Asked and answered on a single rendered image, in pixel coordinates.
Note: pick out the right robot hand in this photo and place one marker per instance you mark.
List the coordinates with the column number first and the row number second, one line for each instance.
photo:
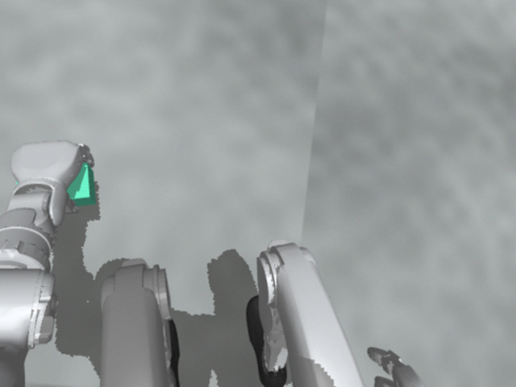
column 403, row 375

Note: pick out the left robot arm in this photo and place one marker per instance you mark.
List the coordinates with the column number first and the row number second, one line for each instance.
column 33, row 216

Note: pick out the right robot foot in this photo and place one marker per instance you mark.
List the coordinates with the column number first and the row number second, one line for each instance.
column 256, row 336

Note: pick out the left robot hand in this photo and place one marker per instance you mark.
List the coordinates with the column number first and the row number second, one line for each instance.
column 58, row 161

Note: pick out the small box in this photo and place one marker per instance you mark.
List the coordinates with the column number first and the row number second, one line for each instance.
column 82, row 189

